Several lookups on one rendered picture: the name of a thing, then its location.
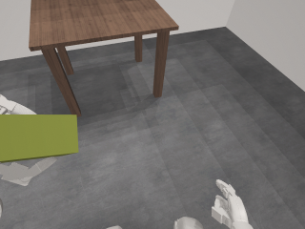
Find right robot thigh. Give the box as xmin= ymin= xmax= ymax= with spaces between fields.
xmin=173 ymin=217 xmax=205 ymax=229

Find robot left hand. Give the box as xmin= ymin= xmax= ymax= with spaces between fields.
xmin=0 ymin=94 xmax=58 ymax=186

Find robot right hand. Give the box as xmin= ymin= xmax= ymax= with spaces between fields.
xmin=212 ymin=179 xmax=249 ymax=229

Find sponge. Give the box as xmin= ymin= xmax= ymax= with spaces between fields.
xmin=0 ymin=114 xmax=79 ymax=163

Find table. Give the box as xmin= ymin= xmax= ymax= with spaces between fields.
xmin=29 ymin=0 xmax=179 ymax=117

